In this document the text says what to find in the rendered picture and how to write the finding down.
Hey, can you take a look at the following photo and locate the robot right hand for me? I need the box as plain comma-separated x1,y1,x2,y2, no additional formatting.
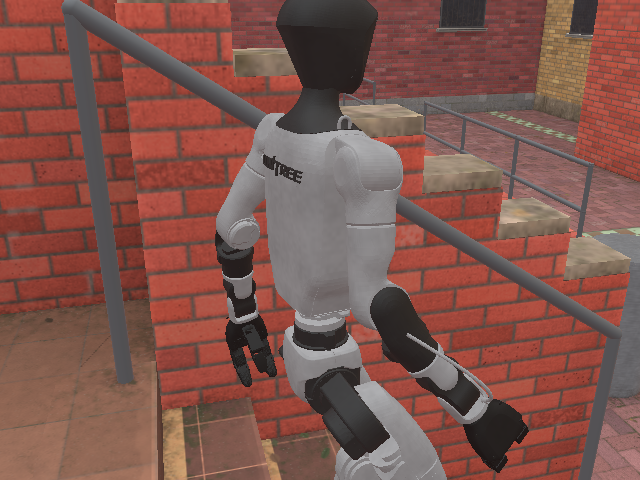
463,397,529,473

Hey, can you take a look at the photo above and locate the robot left hand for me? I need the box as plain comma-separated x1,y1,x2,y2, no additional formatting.
225,314,277,387

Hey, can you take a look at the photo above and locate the left robot forearm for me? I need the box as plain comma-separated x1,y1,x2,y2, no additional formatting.
215,230,259,324

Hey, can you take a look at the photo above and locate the humanoid robot head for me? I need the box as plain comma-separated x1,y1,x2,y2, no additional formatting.
276,0,378,134

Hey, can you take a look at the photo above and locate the robot left upper arm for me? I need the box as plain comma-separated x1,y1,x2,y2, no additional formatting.
216,113,285,250

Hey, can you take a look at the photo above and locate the right robot forearm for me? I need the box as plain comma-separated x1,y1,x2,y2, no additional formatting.
370,287,488,424

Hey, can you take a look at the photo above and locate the robot right upper arm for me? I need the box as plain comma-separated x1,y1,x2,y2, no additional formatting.
333,134,411,331

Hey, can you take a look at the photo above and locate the robot right thigh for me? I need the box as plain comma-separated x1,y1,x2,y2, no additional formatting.
319,372,447,480

